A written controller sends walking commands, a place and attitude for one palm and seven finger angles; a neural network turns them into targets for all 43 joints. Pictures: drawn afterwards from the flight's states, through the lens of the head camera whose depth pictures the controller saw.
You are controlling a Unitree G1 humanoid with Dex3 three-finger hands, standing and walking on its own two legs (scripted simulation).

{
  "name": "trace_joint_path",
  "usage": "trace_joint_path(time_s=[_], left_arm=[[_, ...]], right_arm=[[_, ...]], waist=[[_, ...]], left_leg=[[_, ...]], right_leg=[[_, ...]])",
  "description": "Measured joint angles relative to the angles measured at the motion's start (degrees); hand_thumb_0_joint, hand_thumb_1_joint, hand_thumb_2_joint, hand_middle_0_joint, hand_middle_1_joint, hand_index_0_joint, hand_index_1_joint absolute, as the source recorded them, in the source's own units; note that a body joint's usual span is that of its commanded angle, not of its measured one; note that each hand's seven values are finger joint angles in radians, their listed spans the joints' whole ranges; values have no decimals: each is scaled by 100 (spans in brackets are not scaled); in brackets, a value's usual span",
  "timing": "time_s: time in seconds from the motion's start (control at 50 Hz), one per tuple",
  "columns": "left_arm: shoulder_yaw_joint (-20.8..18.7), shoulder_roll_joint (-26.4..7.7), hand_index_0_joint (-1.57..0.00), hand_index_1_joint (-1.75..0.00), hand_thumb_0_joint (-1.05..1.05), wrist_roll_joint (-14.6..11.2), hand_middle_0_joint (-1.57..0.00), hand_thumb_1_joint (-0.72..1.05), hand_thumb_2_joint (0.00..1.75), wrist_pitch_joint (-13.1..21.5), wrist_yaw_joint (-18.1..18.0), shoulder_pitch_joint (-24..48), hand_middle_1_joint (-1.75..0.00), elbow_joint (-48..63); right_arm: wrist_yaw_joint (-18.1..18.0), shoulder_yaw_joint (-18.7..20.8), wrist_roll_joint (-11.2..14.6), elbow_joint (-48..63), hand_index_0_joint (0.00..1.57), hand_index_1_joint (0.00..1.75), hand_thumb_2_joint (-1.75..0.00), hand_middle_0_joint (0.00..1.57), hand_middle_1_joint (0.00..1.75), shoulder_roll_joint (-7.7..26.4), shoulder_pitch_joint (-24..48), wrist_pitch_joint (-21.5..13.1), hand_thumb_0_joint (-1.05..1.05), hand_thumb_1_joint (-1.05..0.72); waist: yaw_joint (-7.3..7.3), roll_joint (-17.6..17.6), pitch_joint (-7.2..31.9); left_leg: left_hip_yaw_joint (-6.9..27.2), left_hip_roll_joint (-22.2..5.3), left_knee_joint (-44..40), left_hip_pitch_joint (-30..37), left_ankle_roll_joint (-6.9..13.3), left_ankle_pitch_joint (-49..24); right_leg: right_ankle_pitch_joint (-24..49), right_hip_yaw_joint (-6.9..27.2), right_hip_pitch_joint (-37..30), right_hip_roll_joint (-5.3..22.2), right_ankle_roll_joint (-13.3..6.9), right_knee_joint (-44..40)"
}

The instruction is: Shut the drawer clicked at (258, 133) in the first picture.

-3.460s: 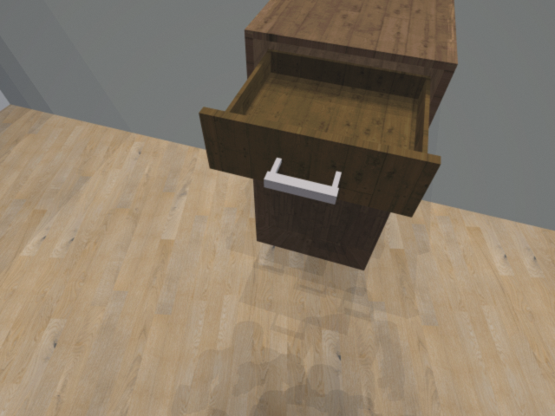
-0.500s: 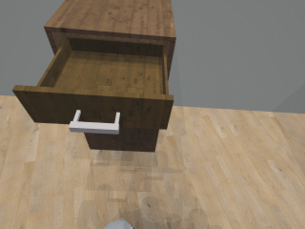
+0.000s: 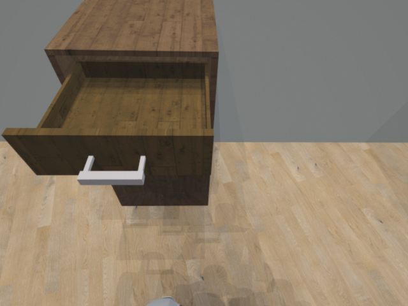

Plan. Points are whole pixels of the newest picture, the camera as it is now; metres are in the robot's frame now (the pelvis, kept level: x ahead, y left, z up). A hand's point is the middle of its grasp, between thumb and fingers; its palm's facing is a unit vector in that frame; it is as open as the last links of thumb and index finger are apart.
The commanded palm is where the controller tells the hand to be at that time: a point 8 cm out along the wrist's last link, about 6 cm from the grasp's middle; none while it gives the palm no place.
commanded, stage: come to a stop and stand still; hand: left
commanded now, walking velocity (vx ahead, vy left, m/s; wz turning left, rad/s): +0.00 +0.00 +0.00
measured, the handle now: (114, 169) +0.37 +0.22 +0.04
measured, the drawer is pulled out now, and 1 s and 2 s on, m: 0.30 0.30 0.30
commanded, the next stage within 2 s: look again from close up in 1.34 s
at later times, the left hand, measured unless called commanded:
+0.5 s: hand out of the picture +0.02 +0.14 -0.16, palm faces +0.05 -0.98 -0.19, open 7.3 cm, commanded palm none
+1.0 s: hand out of the picture +0.07 +0.14 -0.16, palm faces +0.06 -0.98 -0.20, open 7.3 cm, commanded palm none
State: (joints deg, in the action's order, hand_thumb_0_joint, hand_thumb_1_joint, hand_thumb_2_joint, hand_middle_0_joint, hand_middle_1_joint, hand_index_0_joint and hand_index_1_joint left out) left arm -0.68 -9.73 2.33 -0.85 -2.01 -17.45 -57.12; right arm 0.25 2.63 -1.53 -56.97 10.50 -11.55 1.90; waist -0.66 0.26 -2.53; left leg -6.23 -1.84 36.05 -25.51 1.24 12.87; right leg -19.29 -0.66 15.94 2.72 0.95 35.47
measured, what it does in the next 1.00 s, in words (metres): shifts its weight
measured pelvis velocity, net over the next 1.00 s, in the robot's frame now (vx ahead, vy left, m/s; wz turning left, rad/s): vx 0.08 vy -0.03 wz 0.04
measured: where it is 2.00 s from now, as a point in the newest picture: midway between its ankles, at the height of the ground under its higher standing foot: outside the picture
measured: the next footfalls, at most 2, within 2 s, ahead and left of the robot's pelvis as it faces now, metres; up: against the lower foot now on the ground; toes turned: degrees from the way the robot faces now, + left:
none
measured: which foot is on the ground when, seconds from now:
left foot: down 0.00-1.00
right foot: down 0.00-1.00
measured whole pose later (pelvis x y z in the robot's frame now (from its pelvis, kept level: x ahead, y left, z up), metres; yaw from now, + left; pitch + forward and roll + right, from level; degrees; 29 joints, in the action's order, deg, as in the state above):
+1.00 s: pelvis +0.08 -0.03 +0.01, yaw +2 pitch +0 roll +1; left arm 0.1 -10.0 1.3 1.1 -2.1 -17.2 -61.7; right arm -1.3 -0.5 -0.5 -64.0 9.3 -10.6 -1.0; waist 0.7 -1.7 -1.2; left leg -2.7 -1.0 28.1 -15.1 -0.5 12.9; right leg -22.2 -0.9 3.9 0.6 -0.5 26.2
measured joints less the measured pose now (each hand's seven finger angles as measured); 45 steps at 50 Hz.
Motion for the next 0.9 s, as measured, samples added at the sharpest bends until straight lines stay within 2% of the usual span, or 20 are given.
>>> trace_joint_path(time_s=[0.04, 0.08, 0.18, 0.3, 0.4, 0.68, 0.9], left_arm=[[58, 49, -20, -30, 1, -13, -20, 92, 90, -6, 32, -28, -30, -46], [43, 35, -20, -30, 1, -30, -20, 92, 90, -14, 18, -83, -30, -30], [0, 5, -20, -30, 1, -59, -20, 91, 90, -71, 6, -29, -30, 73], [33, 53, -20, -30, 1, -89, -20, 91, 90, 112, 23, -49, -30, 167], [84, 115, -20, -30, 1, -114, -20, 91, 90, 96, 40, -162, -30, -38], [133, 189, -20, -30, 1, -116, -20, 91, 90, 206, 28, -154, -30, -383], [100, 61, -20, -30, 1, -103, -20, 91, 90, 201, -1, -27, -30, -470]], right_arm=[[17, 15, 22, 35, 20, 30, -90, 20, 30, 75, -181, -14, 0, -91], [22, -18, 36, 1, 19, 30, -90, 20, 30, 55, -401, -28, 0, -91], [4, -89, -10, -119, 19, 30, -90, 20, 30, -66, -779, -2, 0, -91], [-13, -163, 7, -244, 19, 30, -90, 20, 30, -162, -763, 26, 0, -91], [-35, -204, 35, -274, 19, 30, -90, 20, 30, -178, -687, -116, 0, -91], [-120, -277, 93, -623, 19, 30, -90, 20, 30, -149, -329, -262, 0, -91], [-161, -297, 107, -687, 19, 30, -90, 20, 30, -112, 25, -297, 0, -91]], waist=[[-118, 180, -28], [-146, 159, 42], [-174, 121, 259], [-56, 138, 215], [-75, 136, 115], [83, -138, 55], [124, -185, 112]], left_leg=[[196, 30, 160, 63, 12, 32], [216, 71, 146, 210, 54, -163], [298, 140, 69, 272, 110, -99], [382, 178, -442, 326, 5, -172], [402, 94, -625, 442, -71, -529], [425, 45, -756, 767, -172, -241], [370, 61, -757, 975, -177, -37]], right_leg=[[-119, -131, -126, -18, 94, 166], [-294, -163, -240, 25, 116, 307], [-490, -113, -282, -44, -70, 355], [-144, -70, -288, -115, -105, -108], [-116, -69, -380, -206, -108, -218], [-176, -83, -849, -266, -175, -683], [-263, -34, -1124, -242, -160, -867]])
